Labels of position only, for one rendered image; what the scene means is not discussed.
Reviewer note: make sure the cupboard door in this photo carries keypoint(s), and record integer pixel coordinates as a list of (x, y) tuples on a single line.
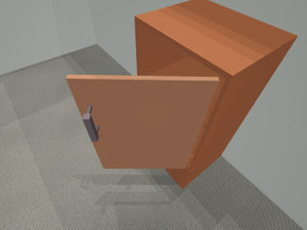
[(145, 122)]

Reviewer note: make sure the handle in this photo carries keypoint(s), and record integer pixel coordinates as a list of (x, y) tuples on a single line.
[(89, 125)]

